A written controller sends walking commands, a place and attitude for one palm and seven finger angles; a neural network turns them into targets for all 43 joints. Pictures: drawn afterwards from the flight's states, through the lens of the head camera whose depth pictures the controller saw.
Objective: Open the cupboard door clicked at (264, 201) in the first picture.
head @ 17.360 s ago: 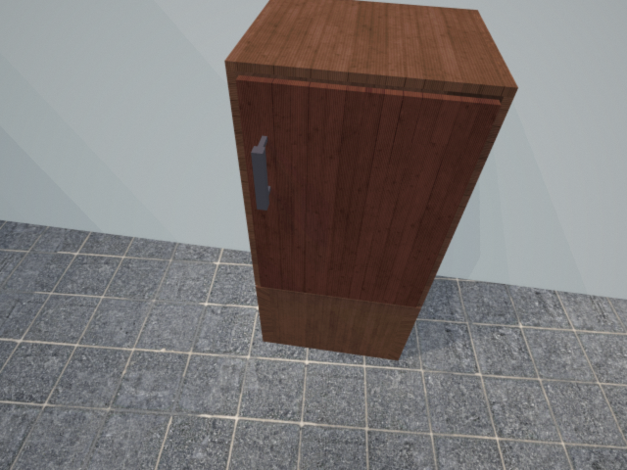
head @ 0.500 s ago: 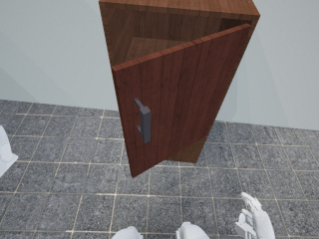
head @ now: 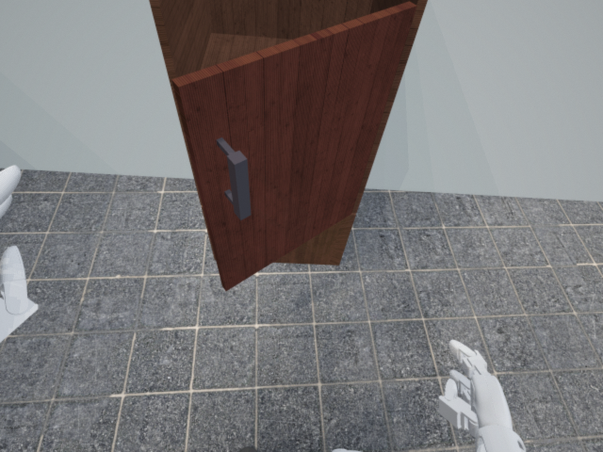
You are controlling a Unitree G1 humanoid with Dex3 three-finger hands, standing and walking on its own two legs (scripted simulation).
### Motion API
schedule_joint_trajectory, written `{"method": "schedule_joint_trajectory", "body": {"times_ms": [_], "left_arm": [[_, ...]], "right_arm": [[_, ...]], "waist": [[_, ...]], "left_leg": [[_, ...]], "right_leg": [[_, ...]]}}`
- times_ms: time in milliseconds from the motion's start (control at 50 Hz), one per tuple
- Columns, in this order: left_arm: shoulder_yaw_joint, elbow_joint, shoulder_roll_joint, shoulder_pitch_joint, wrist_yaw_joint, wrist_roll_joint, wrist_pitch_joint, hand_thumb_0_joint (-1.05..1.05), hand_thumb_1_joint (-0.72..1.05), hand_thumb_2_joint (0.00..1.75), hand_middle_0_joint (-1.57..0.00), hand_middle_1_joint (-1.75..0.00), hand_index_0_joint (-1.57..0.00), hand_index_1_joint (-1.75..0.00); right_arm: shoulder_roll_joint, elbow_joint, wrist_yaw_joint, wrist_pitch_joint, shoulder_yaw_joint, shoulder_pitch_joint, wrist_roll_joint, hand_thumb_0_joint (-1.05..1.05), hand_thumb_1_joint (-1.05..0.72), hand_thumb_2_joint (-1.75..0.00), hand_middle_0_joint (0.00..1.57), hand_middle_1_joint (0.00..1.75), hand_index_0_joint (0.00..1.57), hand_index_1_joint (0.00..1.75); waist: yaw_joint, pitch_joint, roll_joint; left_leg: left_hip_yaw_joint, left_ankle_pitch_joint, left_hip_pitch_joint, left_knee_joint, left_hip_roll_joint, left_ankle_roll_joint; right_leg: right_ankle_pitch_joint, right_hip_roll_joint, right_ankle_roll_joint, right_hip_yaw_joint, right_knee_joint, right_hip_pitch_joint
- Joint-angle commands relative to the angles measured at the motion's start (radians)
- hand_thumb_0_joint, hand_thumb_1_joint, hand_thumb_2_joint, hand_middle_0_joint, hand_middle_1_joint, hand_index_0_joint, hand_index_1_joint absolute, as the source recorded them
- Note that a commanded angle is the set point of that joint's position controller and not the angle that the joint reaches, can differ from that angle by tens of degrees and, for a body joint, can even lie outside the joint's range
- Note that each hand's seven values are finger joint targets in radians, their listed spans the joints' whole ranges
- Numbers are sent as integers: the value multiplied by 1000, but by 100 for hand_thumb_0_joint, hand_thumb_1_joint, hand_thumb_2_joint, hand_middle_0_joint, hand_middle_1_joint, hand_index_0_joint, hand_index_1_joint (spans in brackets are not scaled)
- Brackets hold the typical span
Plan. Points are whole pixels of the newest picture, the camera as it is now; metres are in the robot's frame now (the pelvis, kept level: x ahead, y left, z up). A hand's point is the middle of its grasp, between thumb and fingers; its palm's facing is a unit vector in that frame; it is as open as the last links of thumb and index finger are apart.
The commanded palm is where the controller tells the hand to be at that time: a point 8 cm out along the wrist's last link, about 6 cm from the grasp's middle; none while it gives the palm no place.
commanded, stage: stop stepping back and stand still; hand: left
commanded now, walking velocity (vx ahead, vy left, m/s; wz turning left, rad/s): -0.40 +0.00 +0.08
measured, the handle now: (233, 180) +0.50 +0.13 +0.02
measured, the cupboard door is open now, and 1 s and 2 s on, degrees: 38 38 38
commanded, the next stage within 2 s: let the arm hang, fingers relaxed in 0.84 s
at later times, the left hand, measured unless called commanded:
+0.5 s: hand out of the picture +0.08 +0.23 +0.16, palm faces +0.46 -0.77 -0.45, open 7.4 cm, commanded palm +0.01 +0.27 +0.17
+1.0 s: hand out of the picture +0.07 +0.25 +0.11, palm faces +0.38 -0.78 -0.50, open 7.4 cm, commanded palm none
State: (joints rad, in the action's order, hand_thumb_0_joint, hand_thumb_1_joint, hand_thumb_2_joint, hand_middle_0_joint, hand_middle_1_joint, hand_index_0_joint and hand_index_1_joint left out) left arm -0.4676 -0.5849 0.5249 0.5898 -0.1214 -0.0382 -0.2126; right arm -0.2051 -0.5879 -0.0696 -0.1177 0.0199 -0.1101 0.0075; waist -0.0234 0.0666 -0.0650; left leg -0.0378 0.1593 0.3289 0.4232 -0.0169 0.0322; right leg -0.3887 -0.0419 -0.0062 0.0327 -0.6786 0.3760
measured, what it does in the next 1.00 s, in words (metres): walks backwards: right foot, then left foot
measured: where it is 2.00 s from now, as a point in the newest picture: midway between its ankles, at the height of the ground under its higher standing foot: outside the picture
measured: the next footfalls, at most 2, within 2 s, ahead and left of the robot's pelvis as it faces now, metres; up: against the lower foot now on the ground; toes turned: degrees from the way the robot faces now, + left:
right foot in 0.18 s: -0.05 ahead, -0.12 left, +0.00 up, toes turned +1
left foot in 0.44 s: -0.08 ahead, +0.10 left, +0.00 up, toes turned +8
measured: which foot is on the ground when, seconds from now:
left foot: down 0.00-0.18, up 0.20-0.42, down 0.44-1.00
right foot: up 0.00-0.16, down 0.18-1.00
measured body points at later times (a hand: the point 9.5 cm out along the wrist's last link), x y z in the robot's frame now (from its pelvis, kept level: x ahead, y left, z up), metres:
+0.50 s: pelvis -0.12 -0.03 -0.01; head -0.13 -0.03 +0.44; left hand +0.05 +0.27 +0.19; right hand +0.02 -0.29 -0.09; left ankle -0.13 +0.11 -0.74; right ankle -0.07 -0.12 -0.74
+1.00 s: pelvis -0.13 -0.03 -0.01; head -0.14 -0.04 +0.44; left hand +0.05 +0.28 +0.14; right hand +0.03 -0.24 -0.11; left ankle -0.12 +0.10 -0.74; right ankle -0.09 -0.12 -0.74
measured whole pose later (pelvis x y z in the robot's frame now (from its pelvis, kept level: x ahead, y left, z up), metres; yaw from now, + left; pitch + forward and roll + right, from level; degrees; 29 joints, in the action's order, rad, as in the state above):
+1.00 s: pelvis -0.13 -0.03 -0.01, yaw +4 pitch -1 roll +0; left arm -0.30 -0.20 0.40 0.38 -0.09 0.03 -0.18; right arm -0.20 -0.73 -0.01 -0.16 -0.01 -0.22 0.01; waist 0.00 -0.01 0.02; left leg -0.03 0.28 0.31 0.63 0.02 -0.01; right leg -0.26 0.00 0.04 -0.07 -0.60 0.32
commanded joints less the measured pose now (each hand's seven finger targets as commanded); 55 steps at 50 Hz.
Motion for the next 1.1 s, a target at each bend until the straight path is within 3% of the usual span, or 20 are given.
{"method": "schedule_joint_trajectory", "body": {"times_ms": [0, 120, 160, 180, 260, 360, 440, 480, 540, 580, 620, 700, 720, 760, 860, 900, 920, 940, 1000, 1080], "left_arm": [[-102, -221, 77, 77, -32, -10, -38, 0, 90, 90, -20, -30, -20, -30], [-123, -176, 116, 36, -64, -8, 6, 0, 90, 90, -20, -30, -20, -30], [-124, -150, 145, -21, -60, -1, -6, 0, 90, 90, -20, -30, -20, -30], [-113, -169, 140, -111, -60, 1, -7, 0, 90, 90, -20, -30, -20, -30], [-39, -23, 54, -158, -53, 19, -13, 0, 90, 90, -20, -30, -20, -30], [-44, -44, 60, -140, -66, 37, -28, 0, 90, 90, -20, -30, -20, -30], [-94, -122, 82, -103, -66, 22, -57, 0, 90, 90, -20, -30, -20, -30], [-97, -87, 80, -84, -60, 28, -57, 0, 90, 90, -20, -30, -20, -30], [-86, -35, 75, -131, -59, 39, -61, 0, 90, 90, -20, -30, -20, -30], [-76, -5, 72, -126, -48, 29, -61, 0, 90, 90, -20, -30, -20, -30], [-66, -14, 65, -169, -45, 27, -61, 0, 90, 90, -20, -30, -20, -30], [-63, -53, 56, -164, -47, 24, -58, 0, 90, 90, -20, -30, -20, -30], [-56, -77, 51, -159, -46, 20, -58, 0, 90, 90, -20, -30, -20, -30], [-77, -156, 66, -196, -61, 32, -76, 0, 90, 90, -20, -30, -20, -30], [-55, -62, 49, -160, -54, 49, -58, 0, 90, 90, -20, -30, -20, -30], [-56, -61, 55, -149, -44, 41, -61, 0, 90, 90, -20, -30, -20, -30], [365, 723, -113, -144, 101, 82, 102, 0, 90, 90, -20, -30, -20, -30], [335, 741, -140, -170, 117, 86, 185, 0, 90, 90, -20, -30, -20, -30], [355, 871, -171, -284, 112, 79, 207, 0, 90, 90, -20, -30, -20, -30], [393, 1106, -178, -364, 111, 68, 225, 0, 90, 90, -20, -30, -20, -30]], "right_arm": [[-133, 105, 11, -79, 51, -18, 3, 0, -90, -90, 20, 30, 20, 30], [-147, 139, -18, -68, 33, 15, 1, 0, -90, -90, 20, 30, 20, 30], [-123, 129, -14, -49, 30, 17, 9, 0, -90, -90, 20, 30, 20, 30], [-124, 111, -16, -52, 28, 13, 12, 0, -90, -90, 20, 30, 20, 30], [-110, 73, -28, -55, 14, -21, 5, 0, -90, -90, 20, 30, 20, 30], [-116, 76, -36, -80, 16, -54, 13, 0, -90, -90, 20, 30, 20, 30], [-158, 129, -24, -85, 32, -49, -4, 0, -90, -90, 20, 30, 20, 30], [-132, 98, -21, -81, 16, -41, 2, 0, -90, -90, 20, 30, 20, 30], [-140, 91, -27, -90, 22, -37, 2, 0, -90, -90, 20, 30, 20, 30], [-129, 88, -17, -82, 33, -59, -1, 0, -90, -90, 20, 30, 20, 30], [-126, 79, -5, -76, 37, -50, -4, 0, -90, -90, 20, 30, 20, 30], [-97, 75, -13, -67, 6, -61, 8, 0, -90, -90, 20, 30, 20, 30], [-117, 85, -25, -70, 13, -56, 12, 0, -90, -90, 20, 30, 20, 30], [-134, 116, -22, -83, 14, -32, 8, 0, -90, -90, 20, 30, 20, 30], [-117, 83, -10, -112, 4, -45, 3, 0, -90, -90, 20, 30, 20, 30], [-122, 94, -3, -108, 12, -40, 4, 0, -90, -90, 20, 30, 20, 30], [-218, -164, 73, -120, 71, -36, -7, 0, -90, -90, 20, 30, 20, 30], [-169, -153, 77, -24, 71, -126, -14, 0, -90, -90, 20, 30, 20, 30], [-128, -153, 75, 74, 35, -166, 10, 0, -90, -90, 20, 30, 20, 30], [-140, -201, 77, 105, 18, -107, 35, 0, -90, -90, 20, 30, 20, 30]], "waist": [[27, -285, 231], [19, -133, 240], [14, -92, -79], [31, -64, -147], [0, -88, -38], [13, -104, -13], [31, -184, 226], [17, -63, 291], [14, 3, 98], [16, -52, -109], [23, -68, -106], [-6, -96, -5], [-3, -71, 124], [26, -84, 352], [23, -50, 213], [12, -92, 118], [-28, -117, 34], [-28, -177, -19], [-17, -109, -224], [4, -46, 77]], "left_leg": [[210, -776, -291, -94, 300, 102], [89, 409, 129, -189, 127, 17], [29, 237, 5, 337, -10, -54], [66, 227, 77, 557, 0, -55], [23, 160, 46, 460, 51, -36], [-42, 249, -91, 31, 23, 20], [215, 66, -112, -78, 208, 81], [231, 301, 53, -169, 227, 95], [127, 314, 145, -33, 152, 58], [-9, 316, 140, 272, 22, 8], [14, 312, 163, 537, 31, -1], [-12, 200, -170, 117, 50, 11], [56, 270, -184, -20, 78, 21], [384, 461, -66, -226, 311, 122], [157, 8, -6, -66, 225, 71], [58, -32, -3, 43, 114, 6], [33, -97, 1, 258, 98, -14], [48, -12, -36, 262, 97, -38], [44, 149, 7, 290, 58, -14], [158, -109, -15, 43, 128, 26]], "right_leg": [[-39, 5, -13, -22, -165, 5], [-25, 25, 10, -109, 268, -312], [-303, 332, 149, 325, 602, 26], [-320, 422, 190, 432, 621, 110], [-185, 299, 116, 179, 506, 40], [-235, 263, 107, 182, 423, -53], [146, 53, 9, -40, 33, -128], [14, 54, 5, -76, 25, -114], [44, 81, 29, 23, 186, -175], [-182, 241, 111, 310, 377, -134], [-221, 362, 204, 443, 471, -116], [-190, 234, 110, 133, 333, 82], [-210, 175, 76, 88, 242, 100], [-47, 30, -1, -69, -81, 36], [104, 59, -7, -66, 138, -145], [360, 107, 34, 55, 235, -205], [568, 247, 75, 91, 165, -107], [532, 290, 111, 160, 188, -69], [279, 255, 127, 64, 247, -32], [192, 151, 45, -11, 156, -36]]}}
